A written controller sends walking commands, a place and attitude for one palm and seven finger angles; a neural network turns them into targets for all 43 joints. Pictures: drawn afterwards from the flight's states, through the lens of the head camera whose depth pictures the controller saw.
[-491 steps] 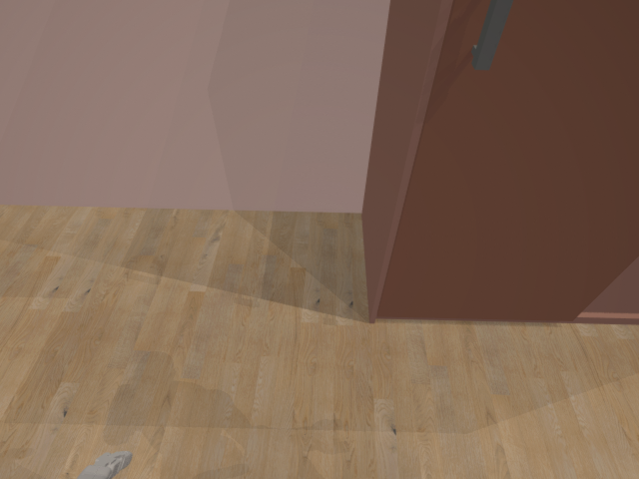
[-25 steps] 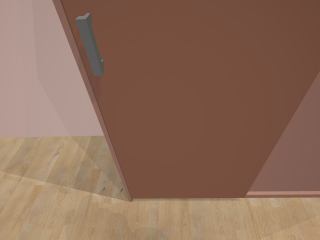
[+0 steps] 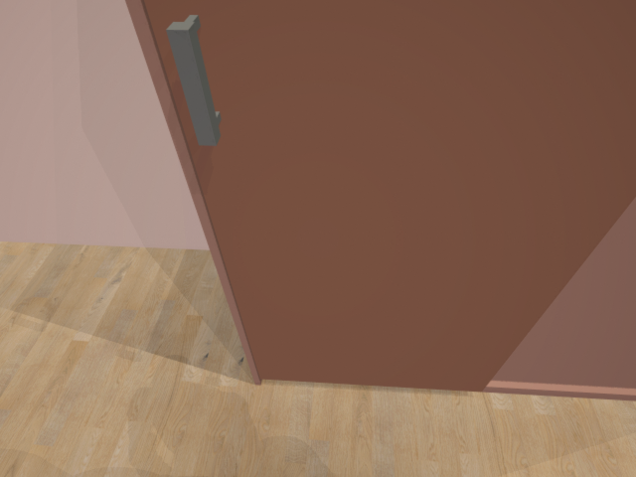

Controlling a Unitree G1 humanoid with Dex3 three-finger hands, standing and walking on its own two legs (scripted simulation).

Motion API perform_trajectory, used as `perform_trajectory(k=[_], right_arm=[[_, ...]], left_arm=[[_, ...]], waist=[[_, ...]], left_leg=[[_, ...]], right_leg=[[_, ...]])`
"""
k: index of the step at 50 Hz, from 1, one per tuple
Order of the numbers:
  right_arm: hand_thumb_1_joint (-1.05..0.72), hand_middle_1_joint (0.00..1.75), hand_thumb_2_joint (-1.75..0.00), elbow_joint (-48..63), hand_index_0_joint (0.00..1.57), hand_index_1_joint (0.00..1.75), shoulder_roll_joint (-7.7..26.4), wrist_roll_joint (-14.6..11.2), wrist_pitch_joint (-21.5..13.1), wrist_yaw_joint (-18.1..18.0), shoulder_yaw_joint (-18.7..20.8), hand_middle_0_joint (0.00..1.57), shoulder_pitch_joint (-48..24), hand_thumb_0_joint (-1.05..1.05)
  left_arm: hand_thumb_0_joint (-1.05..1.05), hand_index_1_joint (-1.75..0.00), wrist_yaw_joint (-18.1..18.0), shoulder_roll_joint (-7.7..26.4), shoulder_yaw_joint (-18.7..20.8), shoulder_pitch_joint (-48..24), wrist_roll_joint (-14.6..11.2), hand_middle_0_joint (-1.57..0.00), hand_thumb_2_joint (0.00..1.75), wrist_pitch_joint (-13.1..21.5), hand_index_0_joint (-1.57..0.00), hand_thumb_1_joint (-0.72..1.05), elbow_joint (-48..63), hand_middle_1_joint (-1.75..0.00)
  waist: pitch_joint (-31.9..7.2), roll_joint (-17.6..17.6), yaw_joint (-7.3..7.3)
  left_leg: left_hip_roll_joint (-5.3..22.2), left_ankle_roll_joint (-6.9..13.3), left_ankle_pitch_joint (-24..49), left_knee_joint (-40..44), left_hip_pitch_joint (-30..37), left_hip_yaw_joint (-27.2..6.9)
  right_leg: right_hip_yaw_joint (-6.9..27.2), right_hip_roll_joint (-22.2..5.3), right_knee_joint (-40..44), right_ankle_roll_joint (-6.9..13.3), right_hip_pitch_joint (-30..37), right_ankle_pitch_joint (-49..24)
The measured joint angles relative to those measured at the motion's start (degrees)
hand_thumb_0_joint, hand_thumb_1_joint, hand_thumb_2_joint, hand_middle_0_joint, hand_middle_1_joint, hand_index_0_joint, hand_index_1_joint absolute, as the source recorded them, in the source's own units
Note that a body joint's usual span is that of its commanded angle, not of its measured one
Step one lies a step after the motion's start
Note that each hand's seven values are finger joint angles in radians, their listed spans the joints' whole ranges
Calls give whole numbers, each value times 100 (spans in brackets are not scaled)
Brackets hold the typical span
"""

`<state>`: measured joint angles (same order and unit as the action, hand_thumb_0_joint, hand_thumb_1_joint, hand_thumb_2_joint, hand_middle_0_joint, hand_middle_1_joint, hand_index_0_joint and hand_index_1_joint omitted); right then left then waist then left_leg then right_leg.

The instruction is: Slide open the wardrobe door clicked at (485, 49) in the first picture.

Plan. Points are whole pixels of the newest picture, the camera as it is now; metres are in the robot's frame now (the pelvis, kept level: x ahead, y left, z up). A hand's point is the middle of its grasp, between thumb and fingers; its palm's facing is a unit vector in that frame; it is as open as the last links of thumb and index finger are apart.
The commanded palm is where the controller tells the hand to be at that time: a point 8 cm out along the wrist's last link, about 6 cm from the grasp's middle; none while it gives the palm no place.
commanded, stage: come to a stop and stand still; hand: left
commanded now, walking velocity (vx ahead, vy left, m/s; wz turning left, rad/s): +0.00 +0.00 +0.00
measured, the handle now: (201, 82) +0.50 +0.17 +0.26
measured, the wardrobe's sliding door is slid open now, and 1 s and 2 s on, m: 0.00 0.00 0.00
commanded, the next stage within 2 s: look again from close up in 0.86 s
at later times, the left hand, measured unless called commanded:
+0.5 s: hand out of the picture +0.08 +0.21 -0.16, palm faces +0.02 -0.97 -0.25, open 7.4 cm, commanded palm none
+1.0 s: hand out of the picture +0.09 +0.20 -0.16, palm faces +0.03 -0.97 -0.24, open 7.4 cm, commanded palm none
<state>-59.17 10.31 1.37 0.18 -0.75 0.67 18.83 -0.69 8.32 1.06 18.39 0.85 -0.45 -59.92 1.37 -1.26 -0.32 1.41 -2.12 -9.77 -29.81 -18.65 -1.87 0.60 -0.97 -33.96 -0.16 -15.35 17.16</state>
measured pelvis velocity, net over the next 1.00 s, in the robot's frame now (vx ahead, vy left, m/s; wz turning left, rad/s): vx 0.06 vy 0.00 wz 0.01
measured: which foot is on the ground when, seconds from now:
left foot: down 0.00-1.00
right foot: down 0.00-1.00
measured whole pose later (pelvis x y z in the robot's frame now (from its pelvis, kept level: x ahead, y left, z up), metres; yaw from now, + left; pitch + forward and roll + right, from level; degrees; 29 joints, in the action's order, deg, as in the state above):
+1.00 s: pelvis +0.06 +0.00 +0.01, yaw +0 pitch -1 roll +1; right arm -64.4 12.1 0.9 -0.8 -1.2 -0.1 10.6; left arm -0.9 11.7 0.8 11.4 0.7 0.5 -63.2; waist 3.3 -0.2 0.5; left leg 0.9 -2.2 -12.3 -24.6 -11.4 -1.7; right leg 0.2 -1.7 -26.4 -0.7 -6.8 18.5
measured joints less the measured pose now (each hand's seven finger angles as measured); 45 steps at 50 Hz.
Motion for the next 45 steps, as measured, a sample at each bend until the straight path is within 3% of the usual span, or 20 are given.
perform_trajectory(k=[25, 45], right_arm=[[-91, 30, -90, -242, 20, 30, 135, -42, -139, -24, -55, 20, -714, 0], [-91, 30, -90, -475, 20, 30, 208, -44, -99, -35, -71, 20, -840, 0]], left_arm=[[0, -30, -16, 312, 2, -606, -2, -20, 90, 116, -20, 91, -167, -30], [0, -30, -20, 366, -20, -734, -12, -20, 90, 98, -20, 90, -277, -30]], waist=[[127, 46, 80], [193, 112, 77]], left_leg=[[-79, 41, -230, 292, 458, 71], [-56, 0, -264, 476, 690, 26]], right_leg=[[38, -102, 464, -96, 530, 136], [-20, -82, 709, -63, 806, 150]])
